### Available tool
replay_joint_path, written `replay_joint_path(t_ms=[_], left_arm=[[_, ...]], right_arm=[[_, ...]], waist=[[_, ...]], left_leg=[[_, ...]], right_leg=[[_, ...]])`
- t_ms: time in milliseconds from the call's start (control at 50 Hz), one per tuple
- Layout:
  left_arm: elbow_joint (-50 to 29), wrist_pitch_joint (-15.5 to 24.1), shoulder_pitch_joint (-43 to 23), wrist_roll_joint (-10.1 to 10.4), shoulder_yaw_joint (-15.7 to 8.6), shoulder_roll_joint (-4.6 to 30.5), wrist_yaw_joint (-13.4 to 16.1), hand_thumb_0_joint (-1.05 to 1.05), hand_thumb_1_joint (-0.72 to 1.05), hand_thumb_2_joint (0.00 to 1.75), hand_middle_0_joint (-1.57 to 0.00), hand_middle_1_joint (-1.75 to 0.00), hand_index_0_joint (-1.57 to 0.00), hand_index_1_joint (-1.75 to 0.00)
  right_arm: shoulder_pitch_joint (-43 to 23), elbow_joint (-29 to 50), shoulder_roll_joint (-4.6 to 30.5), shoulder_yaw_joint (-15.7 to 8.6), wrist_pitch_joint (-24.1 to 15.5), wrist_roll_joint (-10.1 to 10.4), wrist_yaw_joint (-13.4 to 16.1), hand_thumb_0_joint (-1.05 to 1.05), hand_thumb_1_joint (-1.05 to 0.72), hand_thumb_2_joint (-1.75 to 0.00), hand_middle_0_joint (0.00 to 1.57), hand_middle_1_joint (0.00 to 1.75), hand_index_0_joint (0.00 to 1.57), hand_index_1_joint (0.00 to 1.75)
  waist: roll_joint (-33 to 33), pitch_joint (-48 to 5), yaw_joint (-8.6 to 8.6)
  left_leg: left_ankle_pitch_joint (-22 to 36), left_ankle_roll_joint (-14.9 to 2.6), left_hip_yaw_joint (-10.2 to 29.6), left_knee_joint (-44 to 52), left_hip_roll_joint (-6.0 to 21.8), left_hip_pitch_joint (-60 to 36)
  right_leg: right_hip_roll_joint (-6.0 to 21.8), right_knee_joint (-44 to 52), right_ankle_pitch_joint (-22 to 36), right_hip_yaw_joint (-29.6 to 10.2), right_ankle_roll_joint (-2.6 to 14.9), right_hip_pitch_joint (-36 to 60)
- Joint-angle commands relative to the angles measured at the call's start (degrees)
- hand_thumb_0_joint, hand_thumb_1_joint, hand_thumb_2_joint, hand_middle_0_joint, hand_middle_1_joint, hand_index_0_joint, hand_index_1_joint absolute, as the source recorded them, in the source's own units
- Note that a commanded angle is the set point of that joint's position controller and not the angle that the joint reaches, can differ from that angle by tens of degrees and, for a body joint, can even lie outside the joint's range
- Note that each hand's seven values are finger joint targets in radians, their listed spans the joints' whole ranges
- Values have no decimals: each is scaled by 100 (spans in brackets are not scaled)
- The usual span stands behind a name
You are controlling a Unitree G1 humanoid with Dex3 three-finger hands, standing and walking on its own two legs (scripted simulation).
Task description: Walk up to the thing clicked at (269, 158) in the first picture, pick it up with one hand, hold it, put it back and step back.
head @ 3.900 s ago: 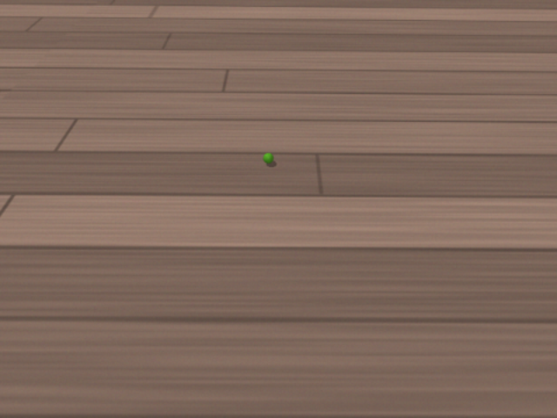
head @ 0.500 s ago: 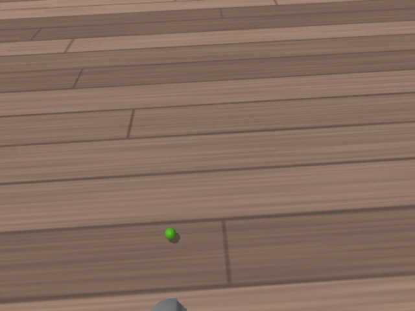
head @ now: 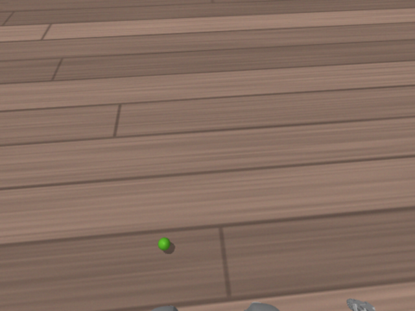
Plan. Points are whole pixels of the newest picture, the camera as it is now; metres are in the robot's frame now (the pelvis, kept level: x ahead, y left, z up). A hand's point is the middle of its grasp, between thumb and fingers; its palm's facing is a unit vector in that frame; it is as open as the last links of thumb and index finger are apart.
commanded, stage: walk up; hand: left
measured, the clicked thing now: (164, 243) +0.47 +0.22 -0.72
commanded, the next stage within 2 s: stand in 1.06 s
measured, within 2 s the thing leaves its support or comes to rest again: neither
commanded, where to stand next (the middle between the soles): +0.11 +0.00 m, yaw +0 degrees
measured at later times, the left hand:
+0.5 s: hand out of the picture +0.12 +0.24 -0.12, palm faces -0.03 -0.95 -0.31, open 7.4 cm
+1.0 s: hand out of the picture +0.08 +0.26 -0.13, palm faces +0.01 -0.95 -0.33, open 7.4 cm
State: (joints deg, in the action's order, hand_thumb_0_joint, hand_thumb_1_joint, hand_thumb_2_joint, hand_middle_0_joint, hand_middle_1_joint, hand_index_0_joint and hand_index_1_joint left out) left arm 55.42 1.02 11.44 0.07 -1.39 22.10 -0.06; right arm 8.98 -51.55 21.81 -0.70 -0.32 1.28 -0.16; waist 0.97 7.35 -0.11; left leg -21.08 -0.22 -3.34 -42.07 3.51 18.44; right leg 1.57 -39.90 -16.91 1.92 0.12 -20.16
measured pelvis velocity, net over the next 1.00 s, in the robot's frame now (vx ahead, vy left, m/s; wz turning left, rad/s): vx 0.02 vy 0.01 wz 0.00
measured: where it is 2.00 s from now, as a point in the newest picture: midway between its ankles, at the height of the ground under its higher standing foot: outside the picture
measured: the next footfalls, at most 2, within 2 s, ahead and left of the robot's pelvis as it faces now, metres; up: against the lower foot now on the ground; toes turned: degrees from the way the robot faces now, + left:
none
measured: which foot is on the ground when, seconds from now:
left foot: down 0.00-1.00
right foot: down 0.00-1.00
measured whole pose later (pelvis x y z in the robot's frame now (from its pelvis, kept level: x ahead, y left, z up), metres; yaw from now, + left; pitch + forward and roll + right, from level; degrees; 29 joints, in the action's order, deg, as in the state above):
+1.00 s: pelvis +0.02 +0.01 +0.03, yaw +0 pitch -2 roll +0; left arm 67.7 0.1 5.3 0.0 -0.7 19.2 -0.7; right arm 3.2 -67.1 19.8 -0.2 -0.7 0.0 -1.0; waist 0.2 3.0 -0.5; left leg -9.8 0.5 -3.6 -18.6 1.6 6.7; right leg 2.1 -18.4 -7.1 1.8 -1.2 -9.2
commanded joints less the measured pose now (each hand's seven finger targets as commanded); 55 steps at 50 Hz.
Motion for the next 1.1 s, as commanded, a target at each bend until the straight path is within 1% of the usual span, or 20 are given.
replay_joint_path(t_ms=[0, 20, 40, 60, 80, 120, 160, 220, 300, 340, 420, 500, 560, 740, 800, 940, 1020, 1040, 1060, 1080], left_arm=[[-298, 164, -473, 1, -221, 1492, 87, 0, 90, 90, -20, -30, -20, -30], [-239, 140, -492, 2, -170, 1350, 84, 0, 90, 90, -20, -30, -20, -30], [-181, 125, -504, 8, -158, 1260, 76, 0, 90, 90, -20, -30, -20, -30], [-86, 114, -550, -6, -153, 1244, 65, 0, 90, 90, -20, -30, -20, -30], [-38, 110, -617, -13, -147, 1235, 54, 0, 90, 90, -20, -30, -20, -30], [92, 122, -691, 9, -133, 1195, 46, 0, 90, 90, -20, -30, -20, -30], [203, 128, -806, 22, -116, 1151, 42, 0, 90, 90, -20, -30, -20, -30], [347, 98, -1002, 34, -98, 1098, 29, 0, 90, 90, -20, -30, -20, -30], [531, 61, -1137, 33, -85, 1014, -8, 0, 90, 90, -20, -30, -20, -30], [617, 64, -1160, 20, -90, 1008, -20, 0, 90, 90, -20, -30, -20, -30], [717, 55, -1227, 7, -94, 998, -30, 0, 90, 90, -20, -30, -20, -30], [796, 53, -1172, 3, -94, 964, -38, 0, 90, 90, -20, -30, -20, -30], [826, 58, -1150, -10, -95, 964, -38, 0, 90, 90, -20, -30, -20, -30], [912, 61, -1003, -26, -100, 961, -21, 0, 90, 90, -20, -30, -20, -30], [898, 64, -1009, -30, -102, 952, -15, 0, 90, 90, -20, -30, -20, -30], [909, 61, -905, -33, -105, 927, 1, 0, 90, 90, -20, -30, -20, -30], [880, 64, -899, -44, -113, 932, 11, 0, 90, 90, -20, -30, -20, -30], [857, 71, -945, -73, -92, 1024, 35, 0, 90, 90, -20, -30, -20, -30], [840, 61, -954, -75, -95, 980, 33, 0, 90, 90, -20, -30, -20, -30], [833, 66, -911, -68, -79, 978, 31, 0, 90, 90, -20, -30, -20, -30]], right_arm=[[188, -30, 1122, -288, -93, -5, 99, 0, -90, -90, 20, 30, 20, 30], [48, -113, 1222, -301, -120, -20, 77, 0, -90, -90, 20, 30, 20, 30], [-114, -172, 1255, -284, -139, -37, 54, 0, -90, -90, 20, 30, 20, 30], [-257, -234, 1274, -264, -149, -37, 32, 0, -90, -90, 20, 30, 20, 30], [-307, -328, 1242, -228, -150, -58, 23, 0, -90, -90, 20, 30, 20, 30], [-384, -518, 1156, -169, -159, -61, 17, 0, -90, -90, 20, 30, 20, 30], [-502, -671, 1130, -134, -170, -75, 15, 0, -90, -90, 20, 30, 20, 30], [-642, -873, 1138, -115, -182, -107, 10, 0, -90, -90, 20, 30, 20, 30], [-790, -1076, 1118, -91, -199, -139, 0, 0, -90, -90, 20, 30, 20, 30], [-807, -1144, 1124, -92, -212, -145, 0, 0, -90, -90, 20, 30, 20, 30], [-798, -1241, 1097, -96, -204, -164, 1, 0, -90, -90, 20, 30, 20, 30], [-817, -1268, 1107, -106, -199, -167, 1, 0, -90, -90, 20, 30, 20, 30], [-809, -1272, 1118, -115, -199, -167, 3, 0, -90, -90, 20, 30, 20, 30], [-824, -1253, 1102, -155, -164, -146, 7, 0, -90, -90, 20, 30, 20, 30], [-778, -1259, 1088, -161, -153, -153, 6, 0, -90, -90, 20, 30, 20, 30], [-822, -1215, 1052, -178, -151, -143, 10, 0, -90, -90, 20, 30, 20, 30], [-848, -1170, 1000, -180, -134, -146, 3, 0, -90, -90, 20, 30, 20, 30], [-703, -1176, 962, -170, -131, -209, 17, 0, -90, -90, 20, 30, 20, 30], [-737, -1181, 1021, -181, -131, -218, 22, 0, -90, -90, 20, 30, 20, 30], [-780, -1177, 1009, -181, -129, -214, 14, 0, -90, -90, 20, 30, 20, 30]], waist=[[-785, -925, 164], [-740, -894, 140], [-682, -916, 62], [-664, -913, 6], [-635, -953, 1], [-484, -1060, -18], [-380, -1109, -27], [-257, -975, -37], [-150, -851, -78], [-89, -952, -77], [-61, -842, -38], [1, -881, -38], [6, -954, -26], [-117, -898, -4], [-157, -935, 23], [-136, -990, -13], [-158, -903, -4], [-191, -998, 85], [-90, -921, 45], [-45, -868, 14]], left_leg=[[474, -180, 416, 684, 75, -734], [810, -257, 558, 970, 265, -812], [921, -313, 759, 1225, 449, -748], [879, -344, 774, 1313, 491, -586], [837, -338, 734, 1435, 485, -530], [945, -257, 616, 1599, 389, -706], [1172, -217, 565, 1730, 371, -779], [1159, -182, 593, 2076, 421, -808], [827, -150, 659, 2541, 475, -704], [939, -138, 641, 2593, 475, -767], [779, -94, 621, 2725, 460, -824], [747, -102, 644, 2794, 483, -888], [879, -103, 628, 2773, 493, -993], [1011, -110, 604, 2732, 484, -1188], [1047, -94, 588, 2738, 480, -1203], [1380, -96, 580, 2738, 504, -1276], [1358, -82, 570, 2725, 482, -1234], [1152, -46, 597, 2814, 481, -1163], [864, -48, 617, 2861, 475, -1021], [830, -55, 649, 2888, 476, -992]], right_leg=[[1253, 1224, 2103, -1492, 840, -36], [983, 1199, 1628, -1195, 535, -124], [750, 1178, 1187, -961, 351, 21], [616, 1226, 927, -847, 278, 270], [624, 1290, 871, -870, 260, 449], [724, 1431, 979, -946, 305, 615], [737, 1579, 1234, -916, 291, 816], [693, 1786, 1106, -838, 233, 883], [621, 2086, 842, -760, 172, 1112], [629, 2145, 1033, -728, 157, 1294], [623, 2347, 841, -723, 121, 1203], [606, 2412, 798, -677, 92, 1228], [627, 2423, 973, -641, 81, 1265], [608, 2514, 964, -635, 51, 1083], [636, 2520, 1084, -649, 41, 1116], [641, 2453, 1385, -597, 13, 1210], [634, 2481, 1309, -592, -1, 1166], [644, 2479, 943, -584, 2, 1264], [638, 2494, 826, -599, 8, 1239], [635, 2477, 728, -597, 18, 1231]])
